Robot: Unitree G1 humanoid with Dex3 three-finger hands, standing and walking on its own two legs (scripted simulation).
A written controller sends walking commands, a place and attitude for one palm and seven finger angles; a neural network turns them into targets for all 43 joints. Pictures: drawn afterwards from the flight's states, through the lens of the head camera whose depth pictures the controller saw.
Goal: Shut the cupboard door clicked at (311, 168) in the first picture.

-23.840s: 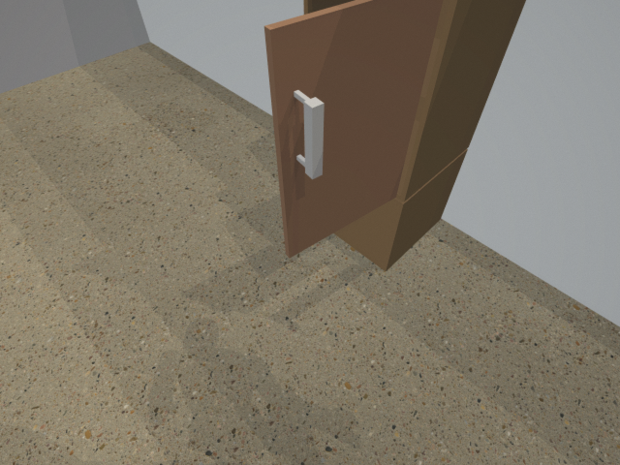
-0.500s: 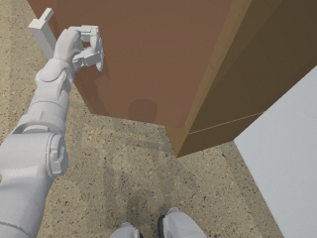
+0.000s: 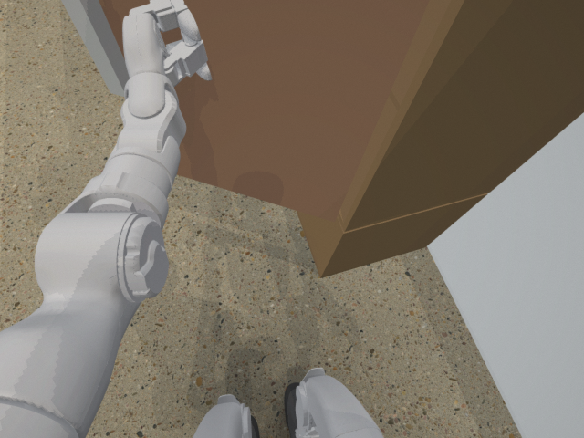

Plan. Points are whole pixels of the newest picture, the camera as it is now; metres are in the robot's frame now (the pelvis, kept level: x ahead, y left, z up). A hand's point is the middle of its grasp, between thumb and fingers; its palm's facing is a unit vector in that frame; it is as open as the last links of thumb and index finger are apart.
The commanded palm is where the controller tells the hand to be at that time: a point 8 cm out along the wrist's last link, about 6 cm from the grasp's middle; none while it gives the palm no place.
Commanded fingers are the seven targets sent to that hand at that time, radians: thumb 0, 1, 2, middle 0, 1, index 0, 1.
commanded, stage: pull the fist back off the door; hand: left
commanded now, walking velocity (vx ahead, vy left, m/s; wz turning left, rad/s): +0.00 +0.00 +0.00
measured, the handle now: (108, 27) +0.63 +0.15 +0.12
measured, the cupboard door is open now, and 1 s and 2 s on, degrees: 56 56 56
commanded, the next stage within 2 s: draw the hand back to the body in 0.68 s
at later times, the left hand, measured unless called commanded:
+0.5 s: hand (195, 105) +0.50 +0.05 +0.11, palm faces +0.02 -1.00 -0.03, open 3.1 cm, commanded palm +0.47 +0.09 +0.13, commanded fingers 0.00 0.90 0.90 -1.30 -1.50 -1.30 -1.50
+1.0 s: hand (160, 116) +0.46 +0.08 +0.15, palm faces +0.04 -1.00 -0.08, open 3.1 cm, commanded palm +0.40 +0.13 +0.15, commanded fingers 0.00 0.90 0.90 -1.30 -1.50 -1.30 -1.50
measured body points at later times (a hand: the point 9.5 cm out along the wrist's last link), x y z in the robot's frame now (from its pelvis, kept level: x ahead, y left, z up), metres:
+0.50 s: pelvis +0.01 -0.01 +0.03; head +0.10 -0.03 +0.47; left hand +0.50 +0.10 +0.12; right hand +0.00 -0.28 -0.09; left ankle -0.01 +0.08 -0.67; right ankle +0.04 -0.07 -0.67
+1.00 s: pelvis +0.01 -0.01 +0.04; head +0.06 -0.04 +0.48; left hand +0.45 +0.13 +0.16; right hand +0.06 -0.26 -0.09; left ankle -0.01 +0.08 -0.67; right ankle +0.04 -0.07 -0.67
